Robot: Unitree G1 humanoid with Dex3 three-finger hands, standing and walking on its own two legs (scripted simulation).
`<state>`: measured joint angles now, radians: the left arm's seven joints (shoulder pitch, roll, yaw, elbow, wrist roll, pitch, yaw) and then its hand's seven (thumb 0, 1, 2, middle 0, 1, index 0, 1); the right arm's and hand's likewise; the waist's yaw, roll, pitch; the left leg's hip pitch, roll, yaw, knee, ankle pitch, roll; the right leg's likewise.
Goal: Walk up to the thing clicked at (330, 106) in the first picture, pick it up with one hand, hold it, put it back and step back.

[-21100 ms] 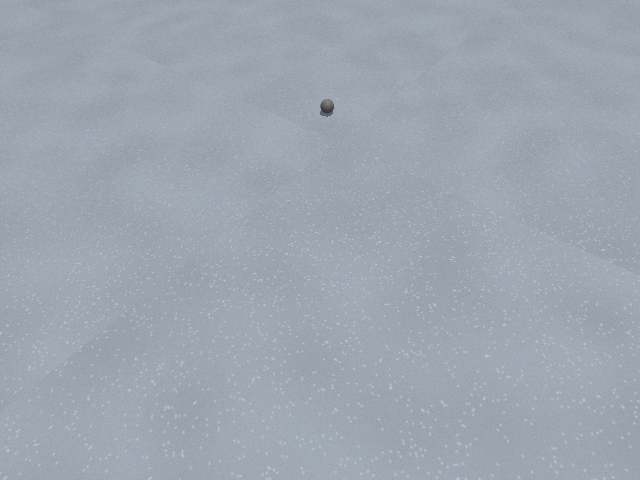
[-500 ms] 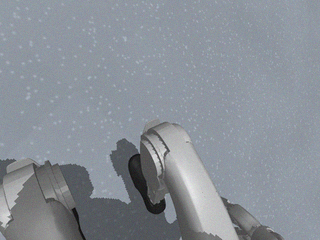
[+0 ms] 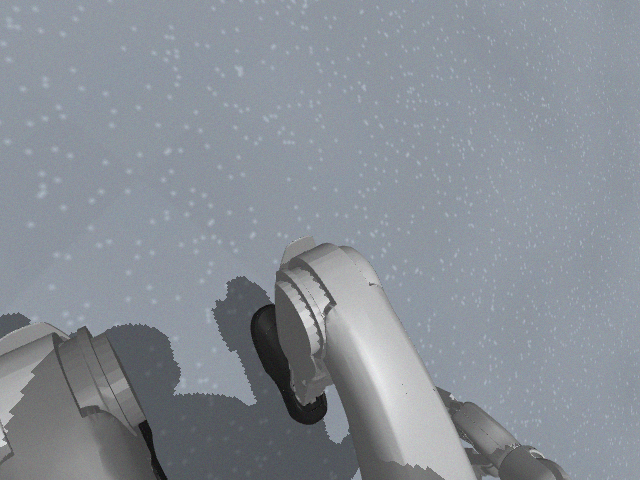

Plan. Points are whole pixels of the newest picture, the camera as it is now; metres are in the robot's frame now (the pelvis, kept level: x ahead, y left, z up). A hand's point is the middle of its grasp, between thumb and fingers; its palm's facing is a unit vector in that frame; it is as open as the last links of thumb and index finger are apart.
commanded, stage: close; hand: left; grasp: from above
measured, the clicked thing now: out of the picture +0.46 +0.37 -0.27
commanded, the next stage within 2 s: settle in 0.48 s
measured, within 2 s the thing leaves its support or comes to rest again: leaves its support in 0.88 s
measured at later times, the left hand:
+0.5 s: hand out of the picture +0.45 +0.35 -0.25, palm faces -0.43 -0.18 -0.89, open 8.8 cm
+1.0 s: hand out of the picture +0.46 +0.36 -0.23, palm faces -0.38 -0.17 -0.91, open 8.8 cm
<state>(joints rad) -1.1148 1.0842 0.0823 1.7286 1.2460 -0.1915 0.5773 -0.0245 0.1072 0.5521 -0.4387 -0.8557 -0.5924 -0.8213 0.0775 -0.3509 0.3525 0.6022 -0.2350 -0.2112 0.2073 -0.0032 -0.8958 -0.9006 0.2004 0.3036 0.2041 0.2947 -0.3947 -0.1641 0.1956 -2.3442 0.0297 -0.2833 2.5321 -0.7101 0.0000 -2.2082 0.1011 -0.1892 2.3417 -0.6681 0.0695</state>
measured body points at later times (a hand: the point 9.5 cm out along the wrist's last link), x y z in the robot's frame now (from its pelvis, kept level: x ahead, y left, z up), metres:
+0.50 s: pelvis +0.00 +0.00 +0.00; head +0.28 +0.14 +0.32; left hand +0.46 +0.36 -0.20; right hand +0.07 -0.25 -0.05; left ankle +0.06 +0.13 -0.28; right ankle +0.12 -0.12 -0.28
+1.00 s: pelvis +0.00 +0.00 +0.00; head +0.27 +0.14 +0.33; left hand +0.47 +0.37 -0.17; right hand +0.08 -0.25 -0.05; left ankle +0.06 +0.13 -0.28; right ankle +0.12 -0.12 -0.28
